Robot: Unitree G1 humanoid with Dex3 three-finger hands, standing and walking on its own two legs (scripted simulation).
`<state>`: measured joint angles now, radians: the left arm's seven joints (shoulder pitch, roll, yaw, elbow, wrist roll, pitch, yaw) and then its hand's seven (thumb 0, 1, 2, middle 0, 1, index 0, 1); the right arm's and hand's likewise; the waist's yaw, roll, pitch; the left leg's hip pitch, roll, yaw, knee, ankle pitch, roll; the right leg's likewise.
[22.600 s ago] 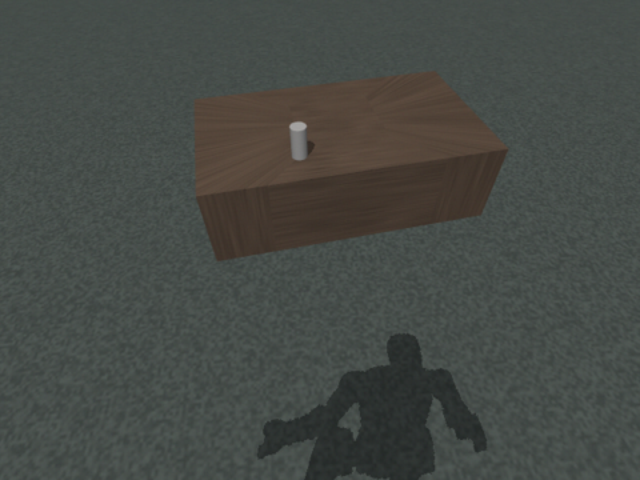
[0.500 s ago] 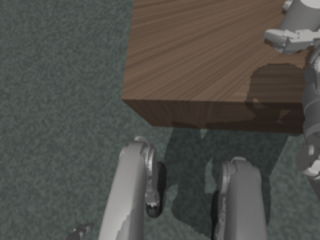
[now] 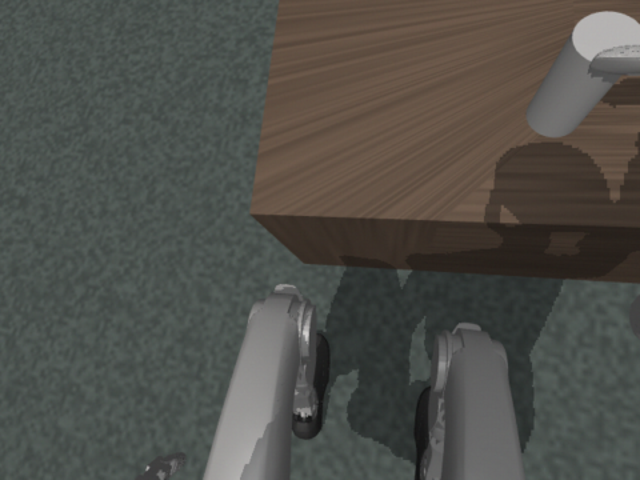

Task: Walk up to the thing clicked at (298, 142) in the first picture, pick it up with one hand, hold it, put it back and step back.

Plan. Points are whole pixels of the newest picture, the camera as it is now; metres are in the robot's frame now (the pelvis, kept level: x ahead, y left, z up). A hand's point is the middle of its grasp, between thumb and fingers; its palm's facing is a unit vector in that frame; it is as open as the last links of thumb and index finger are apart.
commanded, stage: rise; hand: right
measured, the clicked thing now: (576, 82) +0.58 -0.18 -0.03
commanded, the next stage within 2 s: home in 0.18 s
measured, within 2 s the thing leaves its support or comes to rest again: neither
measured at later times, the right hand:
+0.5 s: hand out of the picture +0.56 -0.33 +0.17, palm faces +0.34 +0.86 -0.37, open 17.5 cm
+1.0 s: hand out of the picture +0.39 -0.23 +0.19, palm faces +0.19 +0.92 -0.34, open 17.4 cm
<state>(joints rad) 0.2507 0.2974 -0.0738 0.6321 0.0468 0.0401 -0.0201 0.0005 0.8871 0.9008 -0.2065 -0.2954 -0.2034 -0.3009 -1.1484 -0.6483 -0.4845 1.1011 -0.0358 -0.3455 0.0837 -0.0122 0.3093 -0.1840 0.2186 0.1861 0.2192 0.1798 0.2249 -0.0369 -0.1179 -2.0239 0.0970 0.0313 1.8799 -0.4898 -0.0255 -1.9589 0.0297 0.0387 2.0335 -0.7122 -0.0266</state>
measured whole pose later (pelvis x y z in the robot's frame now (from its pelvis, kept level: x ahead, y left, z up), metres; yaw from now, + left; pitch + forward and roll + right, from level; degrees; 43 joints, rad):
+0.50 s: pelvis +0.04 +0.00 +0.16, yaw +1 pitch +30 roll +5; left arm 0.31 0.29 -0.05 0.62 0.00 0.10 -0.02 0.00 0.89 0.90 -0.20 -0.29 -0.20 -0.30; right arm -1.01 -0.81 -0.45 1.26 -0.19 -0.08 -0.01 -0.02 0.55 -0.05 0.05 0.05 0.06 0.05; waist 0.16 -0.01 -0.12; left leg -1.44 0.04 0.08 1.34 -0.43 -0.02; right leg -1.38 -0.03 0.05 1.50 -0.63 -0.01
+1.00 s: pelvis +0.09 +0.01 +0.27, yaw +0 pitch +13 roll +3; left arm 0.31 0.24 -0.03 0.60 -0.04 0.05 0.10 0.01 0.90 0.90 -0.20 -0.29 -0.20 -0.29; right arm -0.15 -0.32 -0.16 0.70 0.01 0.06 -0.14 -0.01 0.53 -0.06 0.06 0.06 0.07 0.05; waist 0.06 -0.02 -0.11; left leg -0.73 0.02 0.07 0.85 -0.34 -0.01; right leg -0.66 -0.04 0.03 0.94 -0.51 0.00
